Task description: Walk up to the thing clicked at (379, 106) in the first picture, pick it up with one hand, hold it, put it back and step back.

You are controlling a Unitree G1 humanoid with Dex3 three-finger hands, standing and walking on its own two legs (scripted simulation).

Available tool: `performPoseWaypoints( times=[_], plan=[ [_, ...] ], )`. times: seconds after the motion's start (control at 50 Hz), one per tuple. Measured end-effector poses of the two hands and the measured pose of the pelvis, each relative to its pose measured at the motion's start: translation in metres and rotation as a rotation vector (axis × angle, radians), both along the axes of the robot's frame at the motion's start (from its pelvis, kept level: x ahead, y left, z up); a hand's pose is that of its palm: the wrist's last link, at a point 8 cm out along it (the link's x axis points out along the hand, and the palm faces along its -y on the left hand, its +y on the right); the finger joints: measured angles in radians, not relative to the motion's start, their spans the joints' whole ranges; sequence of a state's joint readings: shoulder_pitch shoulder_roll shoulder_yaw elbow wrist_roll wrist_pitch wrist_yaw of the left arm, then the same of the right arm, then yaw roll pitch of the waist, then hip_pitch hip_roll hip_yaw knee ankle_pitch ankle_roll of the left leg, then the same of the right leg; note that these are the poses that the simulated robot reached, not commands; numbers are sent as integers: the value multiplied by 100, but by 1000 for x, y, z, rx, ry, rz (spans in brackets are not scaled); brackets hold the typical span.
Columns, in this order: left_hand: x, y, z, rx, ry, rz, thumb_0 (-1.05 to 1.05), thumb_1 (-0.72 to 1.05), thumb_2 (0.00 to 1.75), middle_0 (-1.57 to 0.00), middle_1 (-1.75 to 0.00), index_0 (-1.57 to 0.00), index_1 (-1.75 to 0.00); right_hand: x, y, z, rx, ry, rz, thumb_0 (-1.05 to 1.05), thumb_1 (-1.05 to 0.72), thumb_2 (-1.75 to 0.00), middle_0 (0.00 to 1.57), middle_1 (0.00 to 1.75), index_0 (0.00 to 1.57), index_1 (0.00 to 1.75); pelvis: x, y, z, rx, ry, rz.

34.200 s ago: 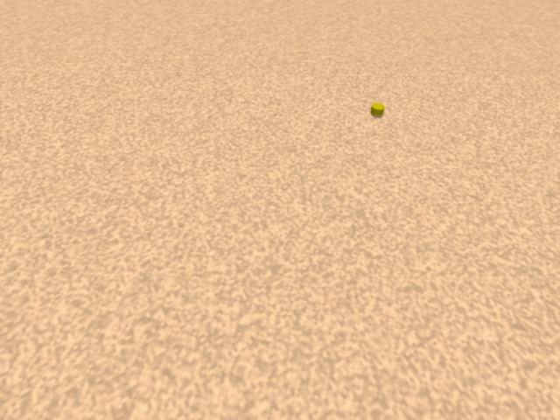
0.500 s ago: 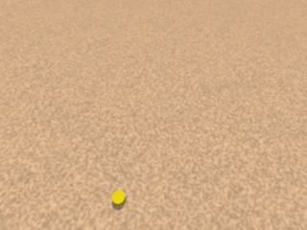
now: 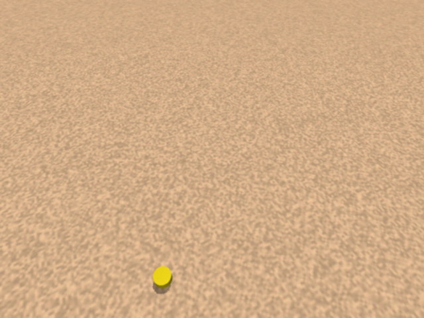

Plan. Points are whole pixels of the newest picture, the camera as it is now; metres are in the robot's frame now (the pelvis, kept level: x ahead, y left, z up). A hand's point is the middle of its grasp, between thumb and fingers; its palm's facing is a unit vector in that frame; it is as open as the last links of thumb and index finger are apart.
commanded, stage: stand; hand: left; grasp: from above
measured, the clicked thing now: (162, 277) +0.42 +0.23 -0.76
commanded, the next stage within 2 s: step back in 0.10 s
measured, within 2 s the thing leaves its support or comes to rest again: neither
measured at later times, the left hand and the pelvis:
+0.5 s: hand out of the picture +0.09 +0.31 -0.18, palm faces -0.03 -0.93 -0.36, open 7.4 cm; pelvis -0.06 +0.04 -0.02, yaw -1 degrees
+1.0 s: hand out of the picture -0.06 +0.28 -0.16, palm faces -0.09 -0.91 -0.41, open 7.4 cm; pelvis -0.17 +0.02 -0.02, yaw -6 degrees
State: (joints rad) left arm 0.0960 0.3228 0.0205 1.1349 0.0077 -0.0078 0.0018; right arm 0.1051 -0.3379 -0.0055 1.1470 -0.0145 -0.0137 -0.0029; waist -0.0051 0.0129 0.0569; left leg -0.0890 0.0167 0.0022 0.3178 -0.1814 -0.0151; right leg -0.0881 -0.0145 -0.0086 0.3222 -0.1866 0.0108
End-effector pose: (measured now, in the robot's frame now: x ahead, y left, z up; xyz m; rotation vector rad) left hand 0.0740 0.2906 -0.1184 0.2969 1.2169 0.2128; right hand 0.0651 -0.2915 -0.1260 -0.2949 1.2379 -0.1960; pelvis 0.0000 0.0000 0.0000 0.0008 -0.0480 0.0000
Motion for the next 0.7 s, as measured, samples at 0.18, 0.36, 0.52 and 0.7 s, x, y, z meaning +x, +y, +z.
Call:
performPoseWaypoints(
  times=[0.18,0.36,0.52,0.7],
  plan=[
    [-1,6,-2,10,-5,10,1,90,90,-21,-30,-20,-30,-2,-5,-1,-5,5,-9,1,-90,-90,20,30,20,30,-9,0,-4,-5,10,-3],
    [-6,40,-16,39,-7,-30,1,90,90,-21,-30,-20,-30,-26,-6,0,-73,30,-18,0,-90,-90,20,30,20,30,-39,23,-17,-15,26,-9],
    [3,63,-27,25,-58,-60,1,90,90,-21,-30,-20,-30,-79,23,12,-115,84,-27,0,-90,-90,20,30,20,30,-62,46,-18,-32,28,-12],
    [-37,59,-27,7,-17,-106,1,90,90,-21,-30,-20,-30,-98,36,12,-109,-13,-60,1,-90,-90,20,30,20,30,-91,54,-17,-20,20,-61]
  ],
)
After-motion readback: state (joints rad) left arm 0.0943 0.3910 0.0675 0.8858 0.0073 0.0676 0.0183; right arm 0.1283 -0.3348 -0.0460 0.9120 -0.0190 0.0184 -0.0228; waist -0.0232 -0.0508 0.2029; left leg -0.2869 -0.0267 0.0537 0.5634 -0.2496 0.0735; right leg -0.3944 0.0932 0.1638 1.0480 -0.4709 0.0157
